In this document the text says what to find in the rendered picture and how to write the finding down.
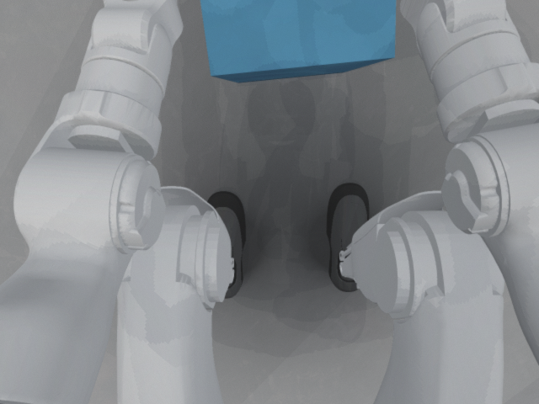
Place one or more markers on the right robot forearm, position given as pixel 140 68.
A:
pixel 481 73

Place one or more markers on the left robot forearm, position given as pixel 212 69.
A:
pixel 117 100

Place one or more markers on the left robot upper arm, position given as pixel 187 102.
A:
pixel 83 213

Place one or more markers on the robot right foot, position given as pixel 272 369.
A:
pixel 348 210

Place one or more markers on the carton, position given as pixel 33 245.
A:
pixel 257 40

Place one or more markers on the robot right thigh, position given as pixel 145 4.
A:
pixel 449 349

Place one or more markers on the right robot upper arm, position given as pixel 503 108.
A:
pixel 491 188

